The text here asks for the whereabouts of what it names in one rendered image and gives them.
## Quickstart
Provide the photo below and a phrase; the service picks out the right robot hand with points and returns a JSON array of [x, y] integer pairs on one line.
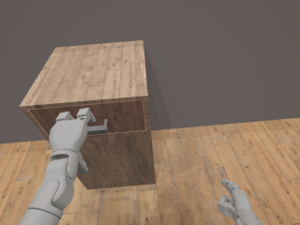
[[228, 206]]

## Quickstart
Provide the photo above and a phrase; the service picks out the robot left forearm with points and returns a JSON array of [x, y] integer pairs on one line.
[[56, 192]]

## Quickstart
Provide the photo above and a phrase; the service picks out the handle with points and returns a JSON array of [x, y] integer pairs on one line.
[[96, 130]]

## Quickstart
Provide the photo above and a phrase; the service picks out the drawer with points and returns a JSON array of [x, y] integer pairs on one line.
[[122, 116]]

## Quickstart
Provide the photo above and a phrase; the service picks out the left robot hand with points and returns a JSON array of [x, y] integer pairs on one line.
[[69, 134]]

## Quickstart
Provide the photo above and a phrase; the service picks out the robot right forearm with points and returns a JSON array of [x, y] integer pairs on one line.
[[246, 217]]

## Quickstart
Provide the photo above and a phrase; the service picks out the cabinet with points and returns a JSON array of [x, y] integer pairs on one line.
[[100, 73]]

